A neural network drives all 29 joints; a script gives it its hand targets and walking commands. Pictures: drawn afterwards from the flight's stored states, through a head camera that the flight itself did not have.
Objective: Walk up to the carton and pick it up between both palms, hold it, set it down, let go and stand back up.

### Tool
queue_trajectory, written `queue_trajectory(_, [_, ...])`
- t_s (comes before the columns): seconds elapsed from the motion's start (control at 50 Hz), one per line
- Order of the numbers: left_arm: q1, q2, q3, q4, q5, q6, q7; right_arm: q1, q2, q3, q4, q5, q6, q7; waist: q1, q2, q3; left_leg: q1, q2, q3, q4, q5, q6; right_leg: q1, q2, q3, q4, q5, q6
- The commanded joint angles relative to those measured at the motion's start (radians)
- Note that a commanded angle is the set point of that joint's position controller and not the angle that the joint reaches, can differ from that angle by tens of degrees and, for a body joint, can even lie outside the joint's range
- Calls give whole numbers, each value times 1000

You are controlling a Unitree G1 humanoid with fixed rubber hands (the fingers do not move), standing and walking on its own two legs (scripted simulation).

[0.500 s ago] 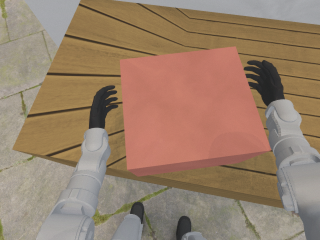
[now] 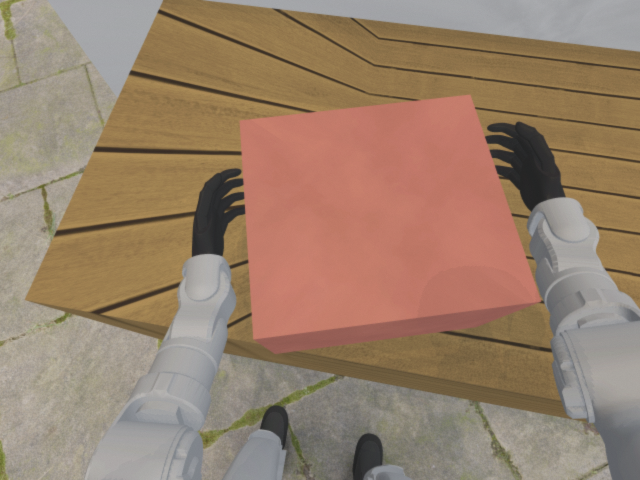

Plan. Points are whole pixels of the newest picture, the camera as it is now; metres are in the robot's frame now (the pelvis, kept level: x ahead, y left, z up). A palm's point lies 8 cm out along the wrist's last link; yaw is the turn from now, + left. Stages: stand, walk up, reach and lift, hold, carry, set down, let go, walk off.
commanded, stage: reach and lift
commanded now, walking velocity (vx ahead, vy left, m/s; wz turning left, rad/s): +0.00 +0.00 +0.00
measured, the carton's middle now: (366, 231) +0.42 +0.01 -0.05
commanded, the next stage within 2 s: none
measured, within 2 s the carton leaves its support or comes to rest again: leaves its support in 0.84 s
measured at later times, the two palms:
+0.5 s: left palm (213, 245) +0.36 +0.20 -0.02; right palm (526, 190) +0.48 -0.18 +0.01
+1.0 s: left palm (210, 252) +0.35 +0.19 -0.02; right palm (532, 200) +0.46 -0.18 +0.02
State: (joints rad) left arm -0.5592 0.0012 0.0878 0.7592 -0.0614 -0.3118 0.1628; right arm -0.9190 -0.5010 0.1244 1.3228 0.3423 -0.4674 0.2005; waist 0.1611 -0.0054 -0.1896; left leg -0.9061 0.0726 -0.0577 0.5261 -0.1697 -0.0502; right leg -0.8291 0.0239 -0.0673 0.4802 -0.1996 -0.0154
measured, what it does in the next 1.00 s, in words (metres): stands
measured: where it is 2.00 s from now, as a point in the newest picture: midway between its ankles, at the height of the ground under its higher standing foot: (315, 477)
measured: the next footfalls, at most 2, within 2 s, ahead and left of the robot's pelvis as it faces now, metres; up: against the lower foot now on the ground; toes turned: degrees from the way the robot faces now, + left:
none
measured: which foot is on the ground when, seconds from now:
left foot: down 0.00-1.00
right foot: down 0.00-1.00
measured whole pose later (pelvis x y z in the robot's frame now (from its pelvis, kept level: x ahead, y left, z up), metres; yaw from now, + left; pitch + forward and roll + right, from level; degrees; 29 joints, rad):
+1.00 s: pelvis -0.01 +0.00 +0.00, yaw +0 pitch +31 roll -2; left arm -0.58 -0.06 0.28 0.93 -0.01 -0.54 0.13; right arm -0.95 -0.40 -0.02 1.47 0.00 -0.67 0.11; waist 0.12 -0.01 -0.22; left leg -0.90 0.07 -0.06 0.49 -0.13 -0.05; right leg -0.83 0.02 -0.07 0.46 -0.17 -0.01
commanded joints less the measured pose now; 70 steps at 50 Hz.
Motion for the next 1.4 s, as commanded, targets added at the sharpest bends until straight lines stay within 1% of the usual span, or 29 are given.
queue_trajectory(0.0, [-274, -18, 53, -12, 81, -47, -16, -328, 25, -78, 7, -81, -47, -26, 21, -89, -817, 419, -51, 125, 57, 481, 26, 297, 50, 47, 32, 537, 53])
queue_trajectory(0.04, [-280, -29, 49, -6, 86, -51, -17, -328, 38, -83, 13, -90, -49, -27, 14, -89, -811, 421, -52, 125, 56, 479, 27, 295, 48, 45, 32, 541, 54])
queue_trajectory(0.06, [-277, -35, 51, -3, 89, -56, -21, -324, 56, -78, 12, -97, -53, -28, 16, -100, -812, 409, -54, 127, 54, 479, 31, 306, 48, 48, 32, 552, 55])
queue_trajectory(0.12, [-282, -59, 39, 1, 101, -60, -25, -317, 82, -88, 28, -110, -55, -25, 9, -89, -804, 409, -54, 126, 48, 476, 32, 303, 48, 43, 33, 543, 55])
queue_trajectory(0.16, [-279, -69, 40, 2, 107, -68, -28, -312, 107, -83, 27, -120, -61, -24, 14, -96, -803, 402, -56, 128, 45, 479, 33, 308, 45, 44, 31, 557, 56])
queue_trajectory(0.26, [-289, -130, 22, 19, 136, -77, -46, -307, 183, -93, 45, -166, -72, -17, 4, -94, -787, 405, -61, 129, 33, 475, 37, 310, 44, 40, 26, 561, 58])
queue_trajectory(0.32, [-305, -207, 9, 55, 164, -83, -73, -316, 292, -100, 67, -215, -79, 2, 0, -98, -765, 404, -63, 130, 19, 467, 39, 323, 38, 40, 20, 566, 60])
queue_trajectory(0.38, [-322, -321, -17, 88, 202, -93, -110, -314, 439, -120, 104, -289, -92, 27, -14, -97, -735, 403, -67, 132, 0, 450, 38, 341, 29, 35, 14, 581, 64])
queue_trajectory(0.4, [-326, -336, -26, 96, 209, -98, -116, -305, 460, -129, 122, -309, -97, 30, -22, -96, -729, 405, -68, 133, -4, 446, 38, 342, 30, 32, 10, 583, 64])
queue_trajectory(0.46, [-331, -369, -35, 138, 221, -112, -139, -297, 527, -134, 140, -353, -115, 35, -30, -109, -703, 377, -70, 138, -16, 424, 39, 397, 19, 39, 17, 643, 70])
queue_trajectory(0.5, [-335, -369, -33, 162, 225, -125, -147, -294, 537, -143, 153, -376, -124, 30, -37, -116, -696, 358, -72, 140, -24, 411, 40, 432, 11, 41, 19, 677, 75])
queue_trajectory(0.52, [-334, -373, -32, 169, 228, -134, -150, -296, 554, -145, 151, -387, -131, 30, -35, -112, -702, 345, -74, 142, -27, 411, 40, 445, 8, 43, 22, 691, 76])
queue_trajectory(0.58, [-348, -390, -31, 181, 231, -156, -164, -305, 590, -134, 134, -414, -153, 25, -37, -132, -715, 306, -77, 143, -35, 400, 43, 505, -3, 50, 36, 751, 87])
queue_trajectory(0.66, [-373, -415, -41, 195, 236, -190, -176, -320, 625, -129, 130, -450, -199, 14, -51, -143, -740, 263, -81, 143, -43, 401, 43, 576, -19, 52, 53, 855, 98])
queue_trajectory(0.68, [-385, -422, -48, 188, 236, -202, -177, -323, 629, -128, 125, -456, -215, 10, -61, -148, -756, 257, -80, 142, -44, 395, 39, 599, -23, 53, 58, 875, 105])
queue_trajectory(0.74, [-399, -418, -39, 197, 246, -227, -183, -344, 631, -119, 98, -473, -256, -2, -62, -156, -776, 238, -80, 139, -45, 394, 41, 635, -35, 55, 71, 924, 114])
queue_trajectory(0.78, [-417, -419, -34, 202, 255, -239, -186, -349, 637, -118, 103, -481, -273, -7, -70, -165, -775, 230, -81, 138, -47, 385, 44, 648, -41, 59, 70, 930, 118])
queue_trajectory(0.84, [-426, -414, -31, 200, 261, -252, -187, -373, 634, -105, 74, -482, -299, -14, -67, -164, -789, 231, -82, 135, -45, 382, 46, 656, -47, 61, 69, 931, 120])
queue_trajectory(0.94, [-439, -418, -32, 208, 270, -255, -187, -384, 631, -107, 44, -500, -304, -15, -70, -172, -793, 243, -80, 138, -53, 352, 50, 644, -46, 58, 49, 843, 116])
queue_trajectory(0.96, [-442, -416, -33, 211, 272, -250, -186, -383, 630, -107, 40, -503, -298, -15, -72, -163, -792, 248, -79, 138, -57, 340, 50, 638, -45, 60, 43, 811, 113])
queue_trajectory(1.06, [-460, -421, -45, 220, 256, -242, -184, -405, 624, -133, 18, -526, -283, -9, -73, -165, -799, 278, -75, 143, -61, 310, 48, 599, -36, 47, 20, 693, 102])
queue_trajectory(1.12, [-490, -420, -62, 215, 239, -237, -181, -410, 629, -155, 17, -541, -263, -5, -83, -160, -795, 294, -73, 147, -65, 279, 46, 571, -31, 43, 3, 592, 95])
queue_trajectory(1.14, [-495, -416, -67, 221, 230, -234, -180, -412, 628, -153, 15, -541, -254, -3, -80, -160, -791, 292, -72, 148, -69, 261, 47, 567, -32, 46, -2, 556, 94])
queue_trajectory(1.16, [-501, -416, -73, 219, 219, -233, -179, -412, 630, -161, 12, -548, -247, -1, -89, -160, -791, 302, -71, 146, -68, 254, 46, 555, -27, 38, -2, 532, 92])
queue_trajectory(1.18, [-507, -416, -79, 227, 212, -232, -179, -421, 632, -165, 0, -551, -242, 0, -89, -160, -793, 310, -71, 146, -68, 249, 46, 544, -26, 38, -6, 512, 92])
queue_trajectory(1.26, [-552, -428, -119, 219, 170, -237, -173, -450, 638, -193, -6, -570, -223, 9, -100, -133, -812, 347, -68, 145, -60, 236, 36, 489, -14, 16, -16, 425, 80])
queue_trajectory(1.3, [-576, -438, -140, 207, 144, -240, -169, -470, 642, -195, -12, -569, -220, 13, -109, -132, -830, 361, -66, 144, -52, 232, 34, 471, -8, 8, -10, 418, 78])
queue_trajectory(1.32, [-574, -438, -146, 223, 135, -239, -169, -466, 643, -191, -6, -569, -215, 16, -107, -133, -833, 356, -65, 143, -50, 223, 34, 470, -9, 12, -13, 402, 76])
queue_trajectory(1.38, [-600, -438, -154, 213, 122, -244, -169, -478, 653, -199, -17, -570, -207, 17, -119, -132, -838, 363, -66, 142, -45, 214, 35, 464, -5, 8, -5, 397, 77])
